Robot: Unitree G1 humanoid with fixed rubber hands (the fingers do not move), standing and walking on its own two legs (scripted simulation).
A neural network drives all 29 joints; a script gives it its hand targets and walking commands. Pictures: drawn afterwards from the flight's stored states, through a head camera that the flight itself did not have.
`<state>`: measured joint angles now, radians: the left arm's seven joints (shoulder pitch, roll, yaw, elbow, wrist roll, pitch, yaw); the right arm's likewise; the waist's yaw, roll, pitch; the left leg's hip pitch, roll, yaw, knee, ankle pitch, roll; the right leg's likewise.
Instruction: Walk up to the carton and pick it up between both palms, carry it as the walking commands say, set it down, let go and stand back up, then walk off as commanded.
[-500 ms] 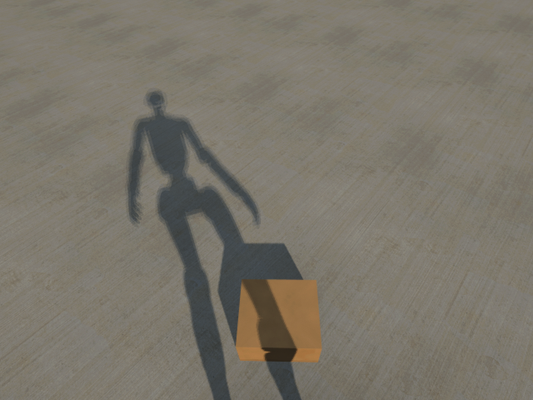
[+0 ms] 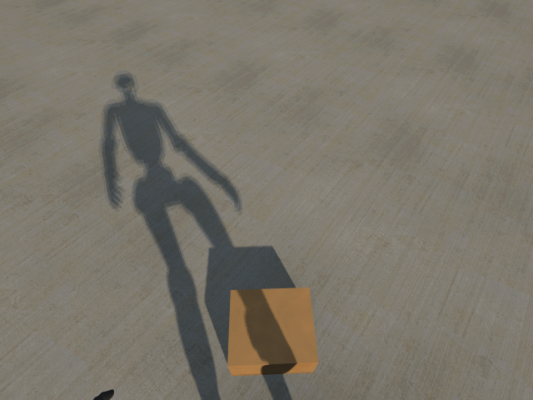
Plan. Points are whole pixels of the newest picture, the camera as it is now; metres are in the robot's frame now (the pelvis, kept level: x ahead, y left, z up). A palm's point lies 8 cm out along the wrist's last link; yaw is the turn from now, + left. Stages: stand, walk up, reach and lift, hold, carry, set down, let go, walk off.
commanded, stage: walk up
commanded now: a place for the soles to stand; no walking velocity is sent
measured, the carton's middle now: (271, 330) +0.42 +0.01 -0.69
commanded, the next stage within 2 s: none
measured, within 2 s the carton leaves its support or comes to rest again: neither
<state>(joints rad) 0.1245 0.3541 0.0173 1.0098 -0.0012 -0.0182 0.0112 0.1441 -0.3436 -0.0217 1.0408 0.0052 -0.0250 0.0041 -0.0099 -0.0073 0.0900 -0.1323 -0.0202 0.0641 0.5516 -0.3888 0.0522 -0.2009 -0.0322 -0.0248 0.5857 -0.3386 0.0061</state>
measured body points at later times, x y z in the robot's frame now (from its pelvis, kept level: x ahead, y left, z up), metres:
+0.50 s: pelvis +0.02 +0.02 -0.01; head +0.04 +0.04 +0.44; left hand +0.08 +0.35 -0.14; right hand +0.16 -0.27 -0.12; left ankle -0.06 +0.08 -0.73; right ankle -0.02 -0.13 -0.72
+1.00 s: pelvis +0.00 +0.00 +0.01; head +0.03 +0.02 +0.45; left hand +0.11 +0.31 -0.13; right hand +0.09 -0.29 -0.12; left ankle -0.03 +0.10 -0.73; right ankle +0.06 -0.11 -0.73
